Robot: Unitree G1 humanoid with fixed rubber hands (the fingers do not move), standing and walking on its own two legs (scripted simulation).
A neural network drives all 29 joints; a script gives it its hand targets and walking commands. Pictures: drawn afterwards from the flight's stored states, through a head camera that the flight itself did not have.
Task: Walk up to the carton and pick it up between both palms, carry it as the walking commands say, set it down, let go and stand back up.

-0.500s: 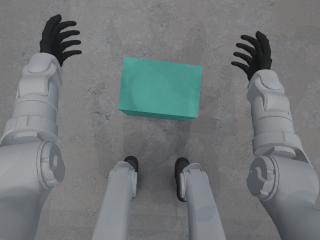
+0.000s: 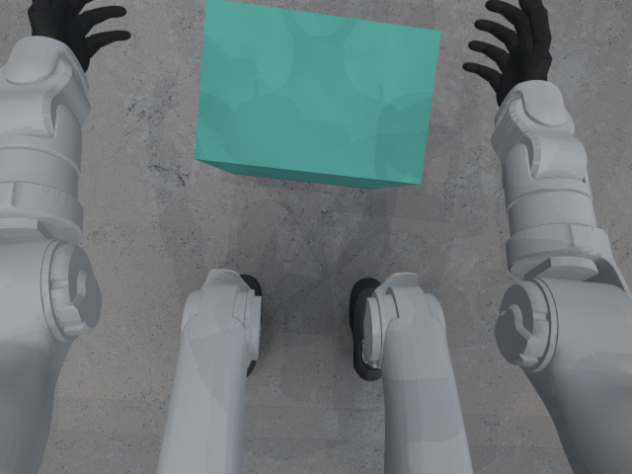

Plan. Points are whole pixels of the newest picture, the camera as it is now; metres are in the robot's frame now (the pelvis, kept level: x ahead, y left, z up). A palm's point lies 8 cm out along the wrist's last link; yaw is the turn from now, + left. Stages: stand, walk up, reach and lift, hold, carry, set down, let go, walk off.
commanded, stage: reach and lift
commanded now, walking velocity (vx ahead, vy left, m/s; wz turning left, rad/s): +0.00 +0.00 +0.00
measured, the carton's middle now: (311, 119) +0.51 +0.01 -0.34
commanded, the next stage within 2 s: none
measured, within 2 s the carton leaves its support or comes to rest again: neither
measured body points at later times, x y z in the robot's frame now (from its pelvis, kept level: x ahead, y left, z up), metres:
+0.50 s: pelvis -0.02 +0.00 -0.10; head +0.35 +0.02 +0.14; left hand +0.53 +0.25 -0.28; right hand +0.53 -0.19 -0.28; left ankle +0.09 +0.12 -0.45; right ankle +0.10 -0.13 -0.45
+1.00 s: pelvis -0.02 +0.00 -0.11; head +0.34 +0.03 +0.15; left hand +0.53 +0.24 -0.27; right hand +0.53 -0.18 -0.27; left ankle +0.09 +0.12 -0.45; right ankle +0.10 -0.13 -0.45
